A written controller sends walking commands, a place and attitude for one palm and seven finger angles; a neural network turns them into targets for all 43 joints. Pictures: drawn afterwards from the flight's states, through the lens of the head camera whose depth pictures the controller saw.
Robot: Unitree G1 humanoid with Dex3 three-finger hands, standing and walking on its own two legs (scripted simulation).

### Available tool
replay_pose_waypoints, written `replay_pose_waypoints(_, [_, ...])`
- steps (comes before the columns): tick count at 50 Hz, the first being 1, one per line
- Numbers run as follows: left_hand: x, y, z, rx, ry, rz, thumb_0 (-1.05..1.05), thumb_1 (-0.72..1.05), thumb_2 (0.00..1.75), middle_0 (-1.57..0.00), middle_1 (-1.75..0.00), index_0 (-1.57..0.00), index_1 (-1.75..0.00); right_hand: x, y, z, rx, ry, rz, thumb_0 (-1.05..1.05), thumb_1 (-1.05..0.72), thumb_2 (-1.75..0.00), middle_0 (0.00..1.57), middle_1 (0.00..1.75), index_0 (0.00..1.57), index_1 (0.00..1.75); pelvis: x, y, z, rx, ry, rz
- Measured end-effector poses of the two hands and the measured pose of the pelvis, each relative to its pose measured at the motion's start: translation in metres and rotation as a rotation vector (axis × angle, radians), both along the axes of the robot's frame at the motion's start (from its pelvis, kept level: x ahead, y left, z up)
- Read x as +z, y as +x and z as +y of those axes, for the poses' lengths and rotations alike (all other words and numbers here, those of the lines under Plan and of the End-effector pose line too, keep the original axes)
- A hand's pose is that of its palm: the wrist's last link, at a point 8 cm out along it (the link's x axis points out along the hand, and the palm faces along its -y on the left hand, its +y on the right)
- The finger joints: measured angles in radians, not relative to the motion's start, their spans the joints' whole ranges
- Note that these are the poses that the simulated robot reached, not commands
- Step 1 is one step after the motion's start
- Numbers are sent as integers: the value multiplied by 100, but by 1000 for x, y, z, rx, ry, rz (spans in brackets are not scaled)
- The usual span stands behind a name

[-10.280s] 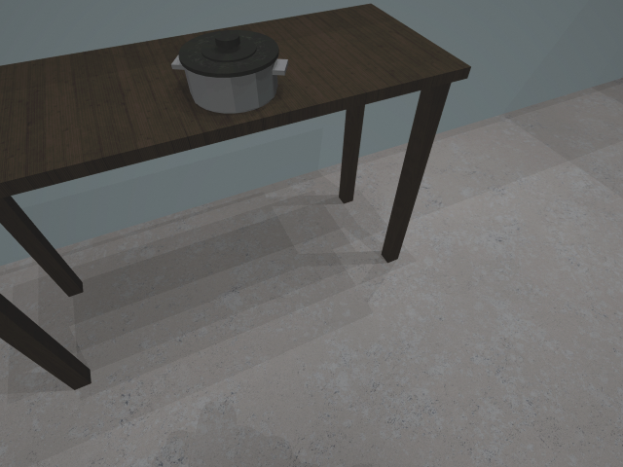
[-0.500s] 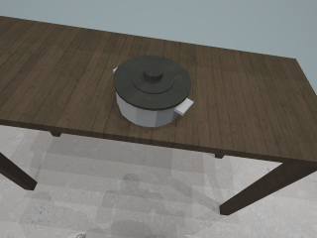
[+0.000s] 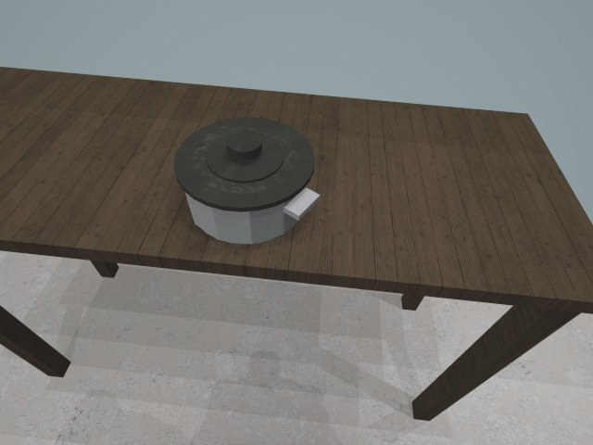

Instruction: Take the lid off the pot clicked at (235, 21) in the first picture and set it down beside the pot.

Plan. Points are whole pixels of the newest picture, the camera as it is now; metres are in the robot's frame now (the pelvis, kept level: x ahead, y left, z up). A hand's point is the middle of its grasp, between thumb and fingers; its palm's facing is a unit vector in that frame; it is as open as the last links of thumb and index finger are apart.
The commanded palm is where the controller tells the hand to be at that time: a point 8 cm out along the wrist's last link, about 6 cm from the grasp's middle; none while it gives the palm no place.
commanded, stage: come to a stop and stand still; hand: left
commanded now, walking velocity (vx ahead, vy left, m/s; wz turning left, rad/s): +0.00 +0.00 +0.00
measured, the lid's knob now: (244, 145) +0.47 +0.11 +0.15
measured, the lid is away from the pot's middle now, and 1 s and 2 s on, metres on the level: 0.00 0.00 0.00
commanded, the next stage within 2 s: look again from close up in 0.04 s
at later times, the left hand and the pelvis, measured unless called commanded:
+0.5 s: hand out of the picture +0.03 +0.21 -0.18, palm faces +0.01 -0.97 -0.23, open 7.4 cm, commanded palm none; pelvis +0.02 +0.02 -0.01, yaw -1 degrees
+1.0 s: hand out of the picture +0.05 +0.20 -0.18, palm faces -0.01 -0.98 -0.20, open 7.4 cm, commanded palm +0.13 +0.25 -0.07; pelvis +0.03 +0.02 +0.00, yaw -1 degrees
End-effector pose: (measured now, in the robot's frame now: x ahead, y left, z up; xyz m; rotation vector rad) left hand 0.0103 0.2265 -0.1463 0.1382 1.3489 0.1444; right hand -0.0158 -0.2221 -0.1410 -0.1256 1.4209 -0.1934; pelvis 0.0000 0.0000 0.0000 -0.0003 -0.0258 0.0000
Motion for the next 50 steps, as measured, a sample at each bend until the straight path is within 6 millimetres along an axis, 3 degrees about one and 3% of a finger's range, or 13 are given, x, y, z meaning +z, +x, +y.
replay_pose_waypoints(6, [-1, -21, -8, 27, -12, 52, 0, 91, 90, -20, -30, -20, -30, -1, 12, 4, 17, 12, -18, 0, -91, -90, 20, 30, 20, 30, 0, 2, -2, 4, 0, -1])
replay_pose_waypoints(12, [-4, -29, -8, 3, -7, 62, 0, 91, 90, -20, -30, -20, -30, -5, 32, 1, 27, -5, -87, 1, -93, -90, 20, 30, 20, 30, -5, 4, 7, -3, -23, 5])
replay_pose_waypoints(24, [-1, 14, 26, -15, 48, -18, 0, 91, 90, -20, -30, -20, -30, -8, 66, 16, 51, 0, -167, 1, -94, -90, 20, 30, 20, 30, -9, 16, 23, -13, -7, 21])
replay_pose_waypoints(32, [-1, 36, 35, -32, 55, -37, 0, 91, 90, -20, -30, -20, -30, -3, 77, 17, 53, -10, -165, 0, -93, -90, 20, 30, 20, 30, -8, 23, 24, -20, -3, 24])
replay_pose_waypoints(50, [-5, 37, 25, -33, 17, 6, 0, 91, 90, -20, -30, -20, -30, 1, 83, 15, 51, -21, -124, 0, -92, -90, 20, 30, 20, 30, -4, 31, 22, -19, -3, 24])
